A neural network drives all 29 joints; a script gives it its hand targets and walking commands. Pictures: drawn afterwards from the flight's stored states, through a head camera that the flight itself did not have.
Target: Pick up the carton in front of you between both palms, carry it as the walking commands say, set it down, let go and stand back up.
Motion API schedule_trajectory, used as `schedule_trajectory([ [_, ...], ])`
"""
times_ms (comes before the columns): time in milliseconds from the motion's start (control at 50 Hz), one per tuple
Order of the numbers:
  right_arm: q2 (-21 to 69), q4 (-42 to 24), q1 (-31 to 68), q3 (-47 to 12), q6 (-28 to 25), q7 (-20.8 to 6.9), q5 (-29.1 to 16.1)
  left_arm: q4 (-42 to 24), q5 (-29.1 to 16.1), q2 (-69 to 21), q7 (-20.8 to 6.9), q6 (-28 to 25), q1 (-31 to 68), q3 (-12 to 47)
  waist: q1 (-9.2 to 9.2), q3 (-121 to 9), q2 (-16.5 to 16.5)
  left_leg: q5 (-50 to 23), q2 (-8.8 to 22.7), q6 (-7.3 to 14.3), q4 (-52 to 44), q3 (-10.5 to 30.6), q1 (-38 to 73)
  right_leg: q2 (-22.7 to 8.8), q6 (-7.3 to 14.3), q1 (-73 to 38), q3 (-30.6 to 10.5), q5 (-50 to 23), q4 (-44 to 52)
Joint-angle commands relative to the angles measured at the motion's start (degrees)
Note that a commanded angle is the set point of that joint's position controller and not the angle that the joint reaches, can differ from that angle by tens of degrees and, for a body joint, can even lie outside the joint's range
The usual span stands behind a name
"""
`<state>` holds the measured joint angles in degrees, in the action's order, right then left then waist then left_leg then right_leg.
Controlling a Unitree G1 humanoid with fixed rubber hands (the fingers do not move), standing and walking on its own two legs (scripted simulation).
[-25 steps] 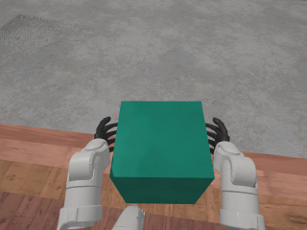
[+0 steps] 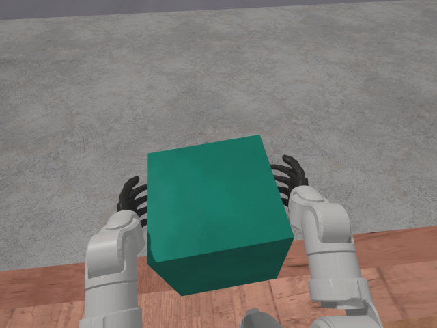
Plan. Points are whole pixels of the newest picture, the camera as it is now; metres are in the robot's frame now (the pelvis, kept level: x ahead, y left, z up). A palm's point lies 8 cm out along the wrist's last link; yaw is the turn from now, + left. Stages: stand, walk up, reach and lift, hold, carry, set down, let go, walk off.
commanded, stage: carry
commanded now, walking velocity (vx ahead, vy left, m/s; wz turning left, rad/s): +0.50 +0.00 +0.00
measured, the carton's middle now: (217, 221) +0.33 -0.02 +0.01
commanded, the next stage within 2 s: none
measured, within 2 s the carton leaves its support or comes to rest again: neither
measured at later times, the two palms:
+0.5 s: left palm (176, 145) +0.70 +0.07 -0.11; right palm (268, 142) +0.68 -0.23 -0.11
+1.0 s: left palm (192, 137) +1.04 +0.02 -0.37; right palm (252, 128) +1.07 -0.28 -0.37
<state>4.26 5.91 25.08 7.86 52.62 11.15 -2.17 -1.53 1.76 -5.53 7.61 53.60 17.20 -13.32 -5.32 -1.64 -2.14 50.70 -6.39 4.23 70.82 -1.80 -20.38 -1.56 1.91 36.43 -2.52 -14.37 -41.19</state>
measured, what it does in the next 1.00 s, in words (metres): goes down: right foot 0.16 m lower, then left foot 0.16 m lower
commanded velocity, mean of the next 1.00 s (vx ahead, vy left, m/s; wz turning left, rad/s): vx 0.50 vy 0.00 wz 0.00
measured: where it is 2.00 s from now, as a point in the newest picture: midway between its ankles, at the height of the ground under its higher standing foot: (228, 178)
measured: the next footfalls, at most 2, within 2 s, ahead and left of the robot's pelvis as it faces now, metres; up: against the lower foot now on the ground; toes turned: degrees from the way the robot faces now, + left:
right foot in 0.06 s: +0.20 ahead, -0.10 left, -0.16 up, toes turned -1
left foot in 0.46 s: +0.47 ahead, +0.01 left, -0.32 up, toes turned -2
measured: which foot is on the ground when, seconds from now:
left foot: down 0.00-0.06, up 0.08-0.44, down 0.46-0.82, up 0.84-1.00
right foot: up 0.00-0.04, down 0.06-0.46, up 0.48-0.80, down 0.82-1.00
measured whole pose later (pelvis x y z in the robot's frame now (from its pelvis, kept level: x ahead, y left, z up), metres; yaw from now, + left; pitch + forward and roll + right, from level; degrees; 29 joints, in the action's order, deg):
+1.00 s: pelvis +0.75 -0.16 -0.41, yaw -1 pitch +3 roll -1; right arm 7.6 2.9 16.6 13.5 49.3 8.0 3.7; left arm 9.6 -3.0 -3.1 9.8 50.1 20.1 -7.6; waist 7.4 -1.2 0.7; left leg 22.4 1.0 1.4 77.0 2.9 -44.2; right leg 6.3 8.2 24.9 5.3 29.5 -51.3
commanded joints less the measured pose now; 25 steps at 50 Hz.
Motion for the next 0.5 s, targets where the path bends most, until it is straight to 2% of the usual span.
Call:
schedule_trajectory([
  [0, 50.0, -4.4, 23.1, -33.1, -0.3, -7.4, -11.4, -5.5, -13.0, -42.9, -4.2, -1.5, 36.8, 38.8, 6.88, -17.9, 11.7, -52.9, 10.0, 3.9, 1.2, 5.1, -6.6, 4.9, 1.8, -32.4, 11.9, -9.5, 2.0],
  [20, 48.6, -3.0, 19.9, -32.1, -0.1, -7.1, -9.5, -1.9, -12.6, -42.0, -4.2, -1.2, 32.5, 38.5, 14.83, -20.9, 6.3, -62.5, 10.0, 1.5, 14.5, 0.7, -11.9, 5.3, 2.9, -43.6, 11.1, -1.8, 6.3],
  [40, 47.6, -4.7, 21.7, -30.7, -0.3, -6.6, -7.1, -1.7, -13.3, -42.3, -4.5, -1.4, 32.5, 38.9, 16.76, -16.1, -5.8, -30.0, 3.2, -1.1, 37.3, -2.3, -17.2, -0.2, 6.2, -43.0, 4.3, -1.3, 13.0],
  [60, 44.4, -4.1, 20.0, -28.1, 0.0, -6.2, -5.1, 0.1, -14.4, -42.2, -4.1, -1.4, 32.9, 39.8, 11.15, -16.8, -12.1, -11.8, -1.1, -3.3, 40.6, 0.4, -29.6, -9.8, 10.7, -47.5, -17.1, -12.2, 4.7],
  [80, 42.4, -2.6, 17.9, -26.4, -0.1, -5.5, -3.0, 1.5, -15.8, -43.3, -4.2, -1.5, 32.7, 40.9, 9.33, -19.0, -6.0, -15.1, 2.1, -2.5, 31.7, 3.8, -35.3, -12.7, 13.1, -49.2, -26.1, -1.7, 6.3],
  [100, 41.5, -2.3, 17.8, -25.0, -0.4, -5.0, -1.3, 0.8, -18.1, -44.9, -4.6, -2.0, 35.5, 42.3, 10.6, -19.3, -2.8, -16.8, 4.1, -2.3, 25.7, 6.2, -35.5, -13.9, 15.4, -47.1, -30.0, 2.9, 7.0],
  [120, 42.4, -3.9, 18.5, -24.9, -1.1, -5.1, -1.2, -0.4, -19.8, -47.9, -5.0, -2.7, 37.5, 43.5, 10.46, -20.0, -1.3, -21.9, 6.7, -1.9, 18.3, 10.2, -37.2, -15.0, 16.2, -43.6, -32.7, 5.5, 2.6],
  [140, 43.0, -4.2, 20.6, -24.8, -1.6, -5.3, -1.2, -1.3, -21.3, -49.6, -5.5, -3.1, 40.9, 44.0, 10.69, -19.9, -2.0, -22.0, 8.2, -1.8, 13.7, 10.5, -37.1, -14.1, 15.9, -40.9, -31.6, 1.2, -0.8],
  [160, 45.3, -5.0, 20.5, -26.6, -2.7, -5.6, -2.9, -1.7, -22.1, -51.1, -6.0, -3.7, 40.6, 44.5, 9.78, -18.6, 0.7, -26.3, 7.9, -3.0, 6.5, 9.2, -35.7, -13.2, 16.4, -36.4, -29.0, 2.3, 0.3],
  [180, 46.5, -5.3, 20.7, -27.3, -3.3, -5.8, -2.9, -1.4, -22.3, -51.8, -6.2, -4.2, 41.3, 44.5, 10.5, -19.1, -1.0, -28.0, 8.0, -3.4, -0.1, 7.4, -31.7, -13.4, 17.5, -32.4, -29.4, 4.7, 2.3],
  [200, 48.1, -5.9, 20.9, -28.4, -4.1, -6.0, -3.0, -1.6, -22.3, -52.8, -6.5, -4.9, 41.6, 44.6, 10.29, -20.5, -2.8, -30.8, 7.1, -3.1, 0.5, 5.9, -27.8, -13.4, 17.8, -30.6, -27.2, 0.2, 3.7],
  [220, 48.8, -7.4, 21.9, -29.1, -4.9, -6.2, -3.4, -1.9, -21.8, -53.4, -6.6, -5.5, 41.2, 44.4, 9.62, -22.5, -3.9, -38.0, 7.8, -1.7, 6.2, 5.7, -27.3, -13.8, 16.8, -30.6, -24.8, -1.4, 0.8],
  [240, 49.7, -9.2, 22.8, -30.4, -5.6, -6.5, -4.5, -2.7, -22.0, -53.3, -6.6, -6.0, 40.1, 44.5, 9.79, -21.6, 0.4, -40.8, 8.0, -1.1, 3.2, 5.7, -30.8, -11.2, 14.0, -33.1, -22.9, 1.5, -2.7],
  [260, 48.5, -10.7, 22.0, -31.8, -6.3, -6.6, -5.5, -2.9, -21.7, -52.6, -6.5, -6.4, 36.7, 44.9, 10.96, -19.4, 3.9, -54.0, 8.1, -0.8, -10.2, 6.6, -34.3, -4.7, 11.1, -35.1, -17.2, 13.0, -9.8],
  [280, 47.6, -11.5, 21.7, -32.3, -6.6, -6.4, -5.6, -3.0, -20.8, -50.8, -6.3, -6.7, 35.0, 44.5, 12.14, -20.1, 2.4, -59.1, 6.1, -0.8, -14.8, 2.5, -33.1, -2.7, 9.7, -36.0, -14.7, 15.0, -11.4],
  [300, 46.3, -11.8, 20.5, -32.9, -6.7, -6.2, -6.2, -3.2, -19.9, -48.9, -6.1, -6.8, 32.8, 43.7, 12.29, -18.8, 1.8, -68.0, 4.2, -1.4, -23.2, -0.5, -26.0, -0.4, 9.4, -30.1, -11.1, 19.0, -12.6],
  [320, 45.6, -10.7, 18.6, -33.2, -6.3, -5.9, -5.3, -1.6, -18.6, -47.5, -5.9, -6.4, 29.9, 42.9, 12.81, -17.8, -0.3, -69.8, 2.8, -1.8, -28.4, -3.2, -19.1, 0.4, 9.4, -26.0, -9.6, 20.4, -11.5],
  [340, 45.1, -11.9, 18.5, -33.7, -6.1, -5.8, -5.9, -3.4, -18.3, -46.4, -5.7, -6.4, 29.4, 43.2, 12.5, -16.7, -1.6, -72.5, 1.4, -1.7, -33.4, -5.0, -11.5, 1.8, 8.4, -21.7, -6.1, 18.5, -12.0],
  [360, 44.1, -12.1, 19.0, -34.1, -5.5, -5.5, -5.8, -3.1, -17.9, -44.9, -5.5, -6.1, 28.8, 42.6, 10.95, -16.4, -3.7, -76.0, 0.7, -1.3, -35.2, -5.2, -1.7, 2.5, 7.6, -16.3, -2.9, 18.1, -14.3],
  [380, 43.0, -14.5, 20.1, -33.7, -5.5, -5.1, -6.1, -4.6, -18.4, -43.4, -5.3, -6.1, 29.2, 42.6, 6.48, -20.5, -8.6, -81.0, 0.3, 0.1, -25.1, -6.6, 8.2, 0.3, 5.5, -14.6, 0.8, 15.9, -22.1],
  [400, 41.1, -14.9, 19.8, -33.4, -4.9, -4.8, -7.0, -4.1, -18.3, -41.8, -4.8, -5.9, 26.8, 41.8, 3.34, -20.2, -5.7, -73.8, -0.3, 0.7, -27.4, -8.1, 15.1, 0.1, 3.3, -10.6, 2.7, 10.0, -28.7],
  [420, 39.6, -12.7, 17.2, -33.4, -4.0, -4.4, -6.4, -3.5, -16.5, -39.1, -4.2, -5.2, 26.3, 40.1, -3.74, -19.6, -0.2, -68.2, -0.4, 2.4, -31.8, -8.2, 24.0, -0.9, 1.1, -5.9, 4.7, -1.1, -39.1],
  [440, 37.2, -11.7, 15.6, -32.3, -3.0, -4.5, -6.6, -4.0, -14.6, -37.3, -3.2, -4.6, 27.7, 38.5, -9.26, -15.5, 8.8, -67.9, 5.4, 6.6, -40.9, -3.8, 27.5, 3.5, -1.1, -0.2, 7.4, 17.3, -62.4],
  [460, 34.8, -7.3, 12.9, -30.7, -1.8, -4.4, -5.6, -3.1, -12.1, -35.9, -2.3, -3.5, 28.4, 36.7, -9.61, -9.0, 10.7, -81.4, 10.7, 9.3, -36.1, 6.3, 26.0, 10.5, -1.8, 9.5, 8.6, 54.7, -72.8],
  [480, 34.6, -8.9, 14.9, -32.8, -1.2, -4.2, -8.3, -2.4, -10.6, -30.9, -1.3, -2.2, 24.5, 33.3, 0.47, -13.8, 10.3, -84.2, 18.0, 13.4, -33.0, 29.0, 31.3, 7.7, -0.4, 19.0, -1.9, 50.1, -61.4],
])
